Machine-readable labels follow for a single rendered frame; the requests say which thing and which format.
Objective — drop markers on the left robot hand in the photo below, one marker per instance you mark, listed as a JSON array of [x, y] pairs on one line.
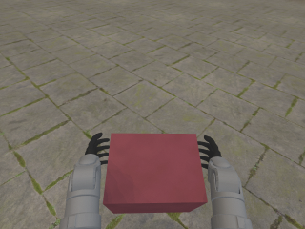
[[93, 149]]

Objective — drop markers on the carton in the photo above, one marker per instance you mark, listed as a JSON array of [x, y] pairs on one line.
[[154, 173]]

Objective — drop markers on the right robot hand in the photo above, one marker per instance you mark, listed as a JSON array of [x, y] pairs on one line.
[[212, 152]]

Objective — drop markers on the left robot forearm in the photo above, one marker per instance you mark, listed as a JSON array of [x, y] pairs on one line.
[[83, 195]]

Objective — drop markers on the right robot forearm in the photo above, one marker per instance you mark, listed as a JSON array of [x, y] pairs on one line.
[[228, 203]]

